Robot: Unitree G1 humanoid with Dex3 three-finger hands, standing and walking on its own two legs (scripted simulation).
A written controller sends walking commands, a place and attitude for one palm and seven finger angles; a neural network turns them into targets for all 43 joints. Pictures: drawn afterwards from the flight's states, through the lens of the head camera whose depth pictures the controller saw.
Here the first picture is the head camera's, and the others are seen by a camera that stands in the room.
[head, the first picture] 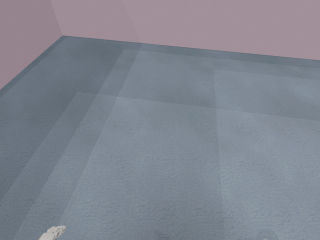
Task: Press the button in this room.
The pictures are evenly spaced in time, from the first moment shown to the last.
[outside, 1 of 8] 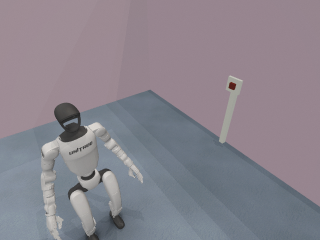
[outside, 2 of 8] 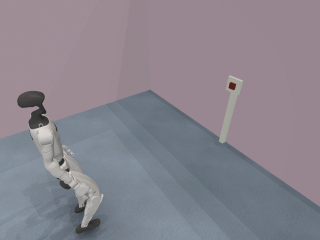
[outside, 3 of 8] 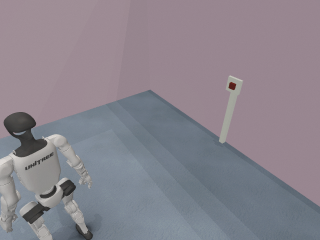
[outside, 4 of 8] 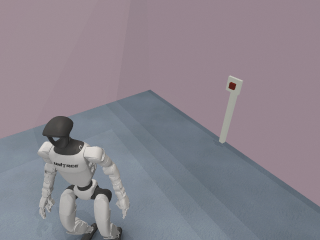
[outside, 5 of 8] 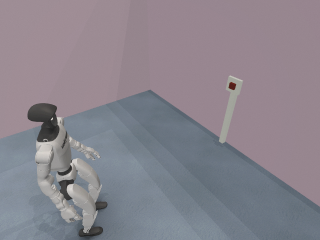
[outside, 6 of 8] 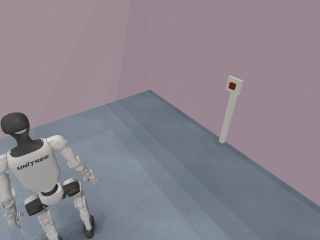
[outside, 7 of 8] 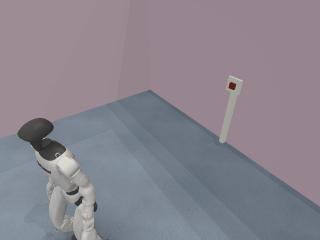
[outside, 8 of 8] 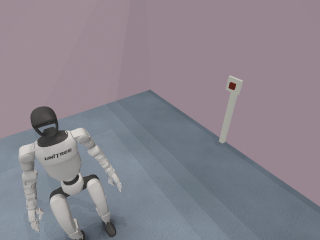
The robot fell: no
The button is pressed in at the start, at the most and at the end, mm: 0 0 0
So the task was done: no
